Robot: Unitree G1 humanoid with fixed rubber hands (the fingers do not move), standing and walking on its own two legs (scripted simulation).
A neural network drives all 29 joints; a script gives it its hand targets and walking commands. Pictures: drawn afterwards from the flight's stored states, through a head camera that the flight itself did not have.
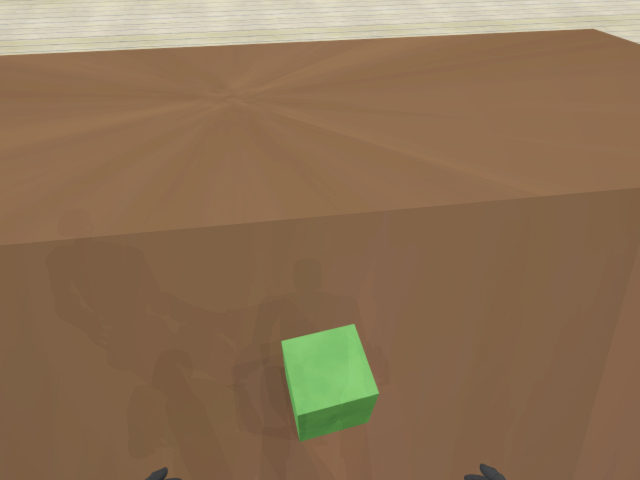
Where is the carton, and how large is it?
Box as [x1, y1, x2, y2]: [281, 324, 378, 441]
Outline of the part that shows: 354,324 281,341 286,378 300,441 367,422 378,392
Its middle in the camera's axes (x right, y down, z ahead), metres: +0.02 +0.41 +1.12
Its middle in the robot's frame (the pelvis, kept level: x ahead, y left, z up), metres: +0.46 -0.02 -0.64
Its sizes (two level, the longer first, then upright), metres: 0.210 0.200 0.250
